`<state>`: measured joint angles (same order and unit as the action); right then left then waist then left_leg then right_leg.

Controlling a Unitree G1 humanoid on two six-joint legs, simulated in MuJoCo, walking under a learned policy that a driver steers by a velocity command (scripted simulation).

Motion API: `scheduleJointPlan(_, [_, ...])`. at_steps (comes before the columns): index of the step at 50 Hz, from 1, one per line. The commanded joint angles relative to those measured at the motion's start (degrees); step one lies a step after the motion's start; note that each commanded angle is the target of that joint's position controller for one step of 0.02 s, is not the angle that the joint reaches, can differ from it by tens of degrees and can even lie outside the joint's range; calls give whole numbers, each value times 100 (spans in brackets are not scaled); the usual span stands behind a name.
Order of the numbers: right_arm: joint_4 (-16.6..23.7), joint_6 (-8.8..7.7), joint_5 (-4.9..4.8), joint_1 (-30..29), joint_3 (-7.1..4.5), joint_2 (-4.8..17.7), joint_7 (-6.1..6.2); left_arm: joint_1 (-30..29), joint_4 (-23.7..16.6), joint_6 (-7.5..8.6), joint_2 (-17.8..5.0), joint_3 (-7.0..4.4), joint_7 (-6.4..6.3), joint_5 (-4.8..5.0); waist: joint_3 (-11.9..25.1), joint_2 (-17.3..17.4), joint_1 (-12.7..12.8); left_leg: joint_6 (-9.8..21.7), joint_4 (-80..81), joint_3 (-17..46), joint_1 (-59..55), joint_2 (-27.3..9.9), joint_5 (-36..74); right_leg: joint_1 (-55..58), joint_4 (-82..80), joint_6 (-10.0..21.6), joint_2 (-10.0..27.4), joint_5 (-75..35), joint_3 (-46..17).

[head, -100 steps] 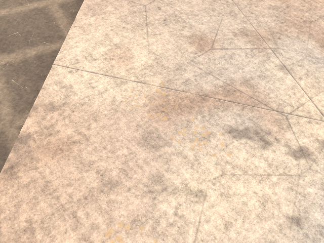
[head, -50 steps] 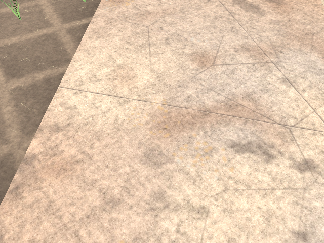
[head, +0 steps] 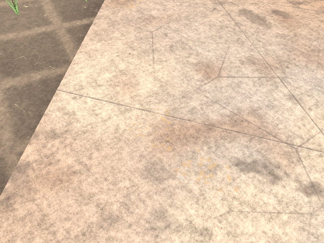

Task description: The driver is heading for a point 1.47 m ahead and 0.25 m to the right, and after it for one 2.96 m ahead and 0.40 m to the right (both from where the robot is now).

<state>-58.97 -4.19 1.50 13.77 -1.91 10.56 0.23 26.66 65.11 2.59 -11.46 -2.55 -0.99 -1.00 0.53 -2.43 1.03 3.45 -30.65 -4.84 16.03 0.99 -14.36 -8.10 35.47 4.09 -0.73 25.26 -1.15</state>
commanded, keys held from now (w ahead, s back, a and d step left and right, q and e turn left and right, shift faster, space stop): no key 0.70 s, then w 0.10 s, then no key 0.20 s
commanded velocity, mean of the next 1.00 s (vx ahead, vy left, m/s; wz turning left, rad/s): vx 0.11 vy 0.00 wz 0.00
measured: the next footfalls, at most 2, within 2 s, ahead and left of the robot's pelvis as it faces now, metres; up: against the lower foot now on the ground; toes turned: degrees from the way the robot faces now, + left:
right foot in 0.38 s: +0.25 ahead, -0.06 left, +0.00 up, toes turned -2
left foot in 0.60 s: +0.16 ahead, +0.13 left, +0.00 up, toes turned +2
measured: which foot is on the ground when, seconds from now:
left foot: down 0.00-0.40, up 0.42-0.58, down 0.60-1.00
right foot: up 0.00-0.36, down 0.38-1.00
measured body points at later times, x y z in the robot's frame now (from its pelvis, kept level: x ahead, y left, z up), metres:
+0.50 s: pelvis +0.14 +0.01 +0.00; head +0.16 +0.01 +0.45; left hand +0.18 +0.23 -0.15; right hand +0.10 -0.19 -0.16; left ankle +0.04 +0.10 -0.70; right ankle +0.19 -0.06 -0.73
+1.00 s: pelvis +0.21 +0.02 +0.00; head +0.22 +0.01 +0.45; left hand +0.20 +0.24 -0.15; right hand +0.15 -0.19 -0.16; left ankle +0.12 +0.13 -0.73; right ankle +0.21 -0.06 -0.73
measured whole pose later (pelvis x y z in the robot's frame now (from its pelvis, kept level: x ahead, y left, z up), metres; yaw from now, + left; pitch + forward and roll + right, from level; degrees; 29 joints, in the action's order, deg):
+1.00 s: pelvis +0.21 +0.02 +0.00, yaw +1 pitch -1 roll +0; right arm -65.7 -1.8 0.7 23.5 -0.5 7.2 2.8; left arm 18.5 63.3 3.0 -7.1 -0.6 -1.9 -0.9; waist -2.0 1.7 -0.2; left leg 0.6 -26.4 -0.8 2.7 0.3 -22.4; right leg -12.2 30.0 3.5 -2.0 16.7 4.2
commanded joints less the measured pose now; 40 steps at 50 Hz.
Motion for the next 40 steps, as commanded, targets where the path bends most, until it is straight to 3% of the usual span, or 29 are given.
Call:
scheduleJointPlan(1, [-402,74,-24,1865,-202,855,72,-406,-578,126,-302,-11,78,-165,-791,905,-414,904,2132,3656,-1818,-2316,-1029,-3239,2764,171,106,407,110])
scheduleJointPlan(2, [-202,28,-43,1324,-142,653,34,-440,-534,127,-143,25,111,-156,-930,469,-204,862,2005,2969,-1363,-2079,142,-3042,2833,124,290,-95,3])
scheduleJointPlan(3, [-101,-21,-41,1029,-102,541,20,-396,-480,132,-28,48,116,-109,-833,363,-46,757,1961,2313,-1188,-1818,1349,-2736,2720,34,400,-410,11])
scheduleJointPlan(5, [-106,-103,-32,974,-5,321,54,-376,-431,60,-101,17,115,-108,-530,507,79,630,1769,1383,-1203,-1440,3493,-2330,2572,-122,376,-678,208])
scheduleJointPlan(7, [-226,-129,-34,1182,72,236,99,-426,-441,-27,-98,2,101,-48,-318,671,152,527,1492,866,-1365,-1233,4978,-2204,2339,-205,239,-913,326])
scheduleJointPlan(13, [-412,-13,-16,1450,207,200,246,-1317,-628,-138,67,127,-28,43,-322,995,-58,329,1109,420,-1318,-1019,5618,-1621,548,-186,-34,-1379,640])
scheduleJointPlan(16, [-481,34,-27,1490,215,187,261,-1255,-553,-113,7,136,-76,53,-312,962,-57,417,785,604,-1344,-1172,5397,-1173,33,-30,-56,-1426,621])
scheduleJointPlan(18, [-487,46,-67,1314,193,246,244,-869,-408,-37,5,134,-112,33,-277,688,227,299,288,603,-1156,-1108,5068,-361,-943,94,9,-2317,521])
scheduleJointPlan(19, [-464,21,-70,1421,180,269,226,-455,-298,38,-278,68,-134,-1,31,417,289,130,-144,559,-816,-913,4059,483,-948,186,474,-4059,44])
scheduleJointPlan(20, [-489,42,-128,1927,197,90,235,-67,-218,78,-562,18,-132,-58,528,-89,113,-1,-771,395,-311,-556,1579,1352,-563,650,1361,-6455,-734])
scheduleJointPlan(21, [-701,198,-263,2261,202,-169,249,-47,-213,39,-327,83,-137,7,902,-648,174,-99,-1501,239,-224,-52,-1111,1304,-732,1482,2117,-7133,-1473])
scheduleJointPlan(22, [-603,311,-181,1822,153,-61,264,-254,-251,12,-96,171,-126,41,595,-658,179,-93,-1816,449,-59,-11,-2388,760,-1226,1598,2214,-6046,-1801])
scheduleJointPlan(23, [-519,363,-61,1471,132,-70,246,-602,-306,-12,-109,184,-142,11,125,-452,89,-128,-1918,569,27,-35,-2495,229,-1511,1475,2013,-4982,-1652])
scheduleJointPlan(24, [-507,408,-15,1287,132,-140,217,-855,-360,-45,-123,197,-184,-32,-80,-236,-27,-169,-1788,623,-44,-94,-2268,-174,-1735,1288,1818,-4176,-1441])
scheduleJointPlan(25, [-521,455,-19,1264,145,-222,200,-1033,-392,-77,-98,221,-230,-37,-239,-185,-179,-212,-1442,633,-252,-167,-1945,-553,-1913,1055,1615,-3597,-1181])
scheduleJointPlan(27, [-671,501,-54,1521,194,-382,211,-1255,-409,-126,-136,218,-233,-16,-212,-219,-375,-284,-458,452,-699,-119,-1164,-737,-1967,639,1191,-2783,-743])
scheduleJointPlan(29, [-816,526,-59,1687,189,-314,239,-1247,-386,-165,-204,178,-196,62,-172,-67,-429,-283,508,350,-1208,-74,9,-920,-1896,330,963,-1699,-544])
scheduleJointPlan(31, [-626,491,39,1329,190,-81,236,-1083,-363,-199,-197,139,-141,136,-511,98,-205,-205,1091,944,-1040,-553,56,-1246,-2056,-53,736,-241,-525])
scheduleJointPlan(32, [-624,467,-12,1136,181,12,232,-1003,-328,-237,-26,144,-119,155,-933,534,-82,-126,1138,992,-243,-591,-420,-862,-2031,-117,515,-618,-281])
scheduleJointPlan(33, [-606,421,-32,1037,204,-77,230,-899,-245,-238,39,162,-116,105,-943,567,-43,-111,1284,1032,-38,-623,-412,-437,-1817,-111,520,-1120,-257])
scheduleJointPlan(35, [-598,340,-77,979,190,-32,254,-693,-139,-208,77,166,-115,44,-768,515,8,-102,1377,1021,-152,-639,44,-80,-1624,-71,569,-1791,-250])
scheduleJointPlan(36, [-621,304,-68,1084,194,-47,260,-620,-100,-189,34,153,-102,33,-561,464,-16,-55,1433,1022,-332,-625,-139,-11,-1569,-39,519,-1605,-208])
scheduleJointPlan(38, [-625,296,-54,1216,98,154,244,-650,-130,-178,-25,111,-75,38,-567,587,-68,161,1494,1139,-435,-578,-1299,-310,-1165,35,234,-518,44])
scheduleJointPlan(40, [-603,330,-55,1493,-13,369,223,-899,-288,-169,30,92,-16,-1,-1005,919,-262,536,1970,1871,-549,-1018,-2760,-1336,-401,37,-83,238,396])
Keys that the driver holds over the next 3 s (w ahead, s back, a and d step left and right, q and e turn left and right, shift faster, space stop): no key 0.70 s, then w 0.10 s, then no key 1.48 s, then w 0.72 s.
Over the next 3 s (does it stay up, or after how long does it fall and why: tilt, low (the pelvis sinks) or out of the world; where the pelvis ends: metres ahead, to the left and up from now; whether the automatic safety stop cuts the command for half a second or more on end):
stays up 0.42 -0.02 0.00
